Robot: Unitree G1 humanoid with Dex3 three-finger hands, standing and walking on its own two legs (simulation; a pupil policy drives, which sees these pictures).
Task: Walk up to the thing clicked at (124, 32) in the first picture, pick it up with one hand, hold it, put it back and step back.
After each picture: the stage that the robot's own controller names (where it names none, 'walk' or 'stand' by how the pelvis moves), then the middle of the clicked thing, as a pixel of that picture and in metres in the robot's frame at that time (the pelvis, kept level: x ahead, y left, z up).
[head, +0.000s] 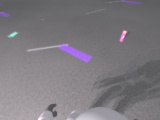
stand; (122, 36) +1.85 -0.61 -0.65
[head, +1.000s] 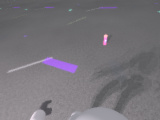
walk; (105, 40) +1.78 -0.11 -0.62
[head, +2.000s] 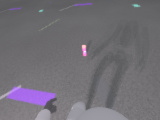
walk; (84, 50) +1.20 +0.30 -0.64
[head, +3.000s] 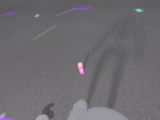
walk; (81, 68) +0.78 +0.30 -0.65
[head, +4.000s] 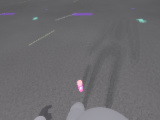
walk; (80, 86) +0.51 +0.22 -0.65
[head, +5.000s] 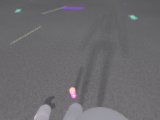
stand; (73, 93) +0.34 +0.23 -0.63
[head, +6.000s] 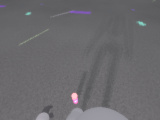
stand; (75, 98) +0.31 +0.20 -0.65
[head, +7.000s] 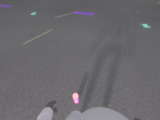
stand; (76, 98) +0.32 +0.19 -0.66
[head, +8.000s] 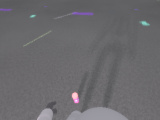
stand; (75, 98) +0.32 +0.22 -0.66
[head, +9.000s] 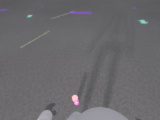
stand; (75, 100) +0.29 +0.21 -0.66
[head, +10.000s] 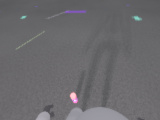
stand; (74, 98) +0.30 +0.24 -0.64
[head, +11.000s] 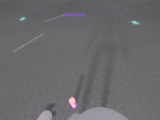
stand; (73, 103) +0.26 +0.23 -0.66
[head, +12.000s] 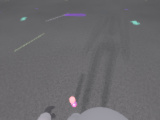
stand; (73, 102) +0.28 +0.23 -0.66
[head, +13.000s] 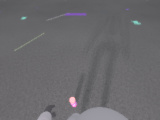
stand; (73, 102) +0.27 +0.23 -0.66
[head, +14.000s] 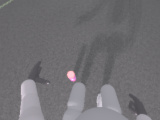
go down; (72, 76) +0.35 +0.20 -0.44
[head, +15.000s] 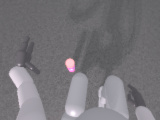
go down; (71, 66) +0.39 +0.20 -0.29
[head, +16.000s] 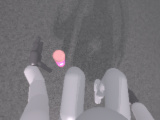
close in; (60, 59) +0.39 +0.21 -0.20
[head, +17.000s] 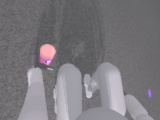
close; (46, 56) +0.39 +0.23 -0.16
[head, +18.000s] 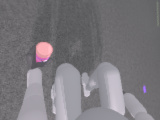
lift; (42, 55) +0.39 +0.24 -0.16
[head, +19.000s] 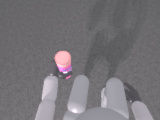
lift; (65, 67) +0.32 +0.20 -0.01
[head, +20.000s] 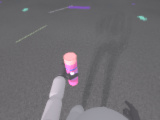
lift; (72, 70) +0.32 +0.16 +0.05
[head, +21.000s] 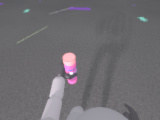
hold; (71, 70) +0.33 +0.17 +0.05
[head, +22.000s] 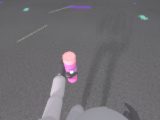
hold; (71, 69) +0.33 +0.17 +0.05
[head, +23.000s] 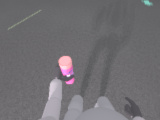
crouch; (67, 72) +0.32 +0.18 -0.02
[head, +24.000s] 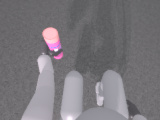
lower; (55, 46) +0.47 +0.23 -0.03
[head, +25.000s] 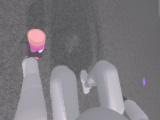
lower; (37, 46) +0.44 +0.24 -0.17
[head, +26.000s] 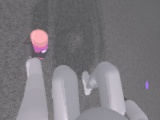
lower; (40, 47) +0.43 +0.24 -0.17
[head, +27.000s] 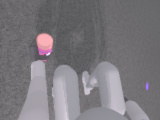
lower; (45, 50) +0.42 +0.23 -0.18
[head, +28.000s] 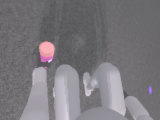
lower; (46, 57) +0.38 +0.22 -0.18
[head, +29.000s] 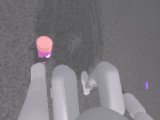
draw back; (44, 52) +0.41 +0.22 -0.18
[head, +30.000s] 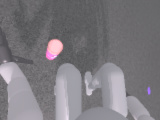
stand; (52, 51) +0.40 +0.20 -0.18
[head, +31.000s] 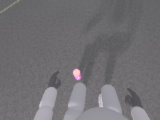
walk; (77, 75) +0.38 +0.16 -0.44
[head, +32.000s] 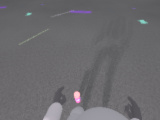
stand; (77, 97) +0.33 +0.17 -0.60
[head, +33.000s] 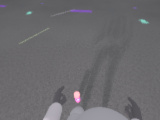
stand; (77, 97) +0.33 +0.17 -0.60
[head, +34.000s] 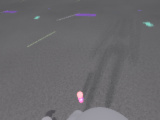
stand; (80, 97) +0.35 +0.17 -0.65
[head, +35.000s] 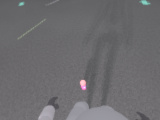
walk; (83, 85) +0.40 +0.13 -0.63
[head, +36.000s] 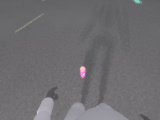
walk; (82, 72) +0.57 +0.14 -0.63
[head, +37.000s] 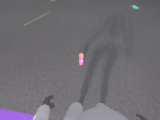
walk; (81, 59) +0.86 +0.20 -0.64
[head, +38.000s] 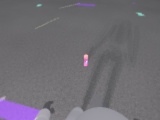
stand; (85, 60) +0.94 +0.16 -0.65
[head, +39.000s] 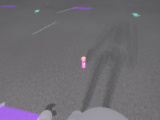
stand; (83, 62) +0.94 +0.19 -0.66
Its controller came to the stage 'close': yes
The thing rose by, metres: 0.69
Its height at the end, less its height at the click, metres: +0.00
